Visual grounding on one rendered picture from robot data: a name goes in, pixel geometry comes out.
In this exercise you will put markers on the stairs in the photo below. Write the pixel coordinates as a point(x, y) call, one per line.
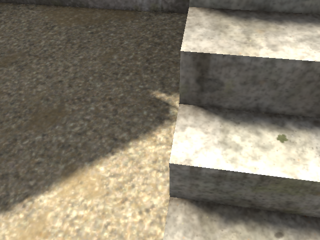
point(245, 156)

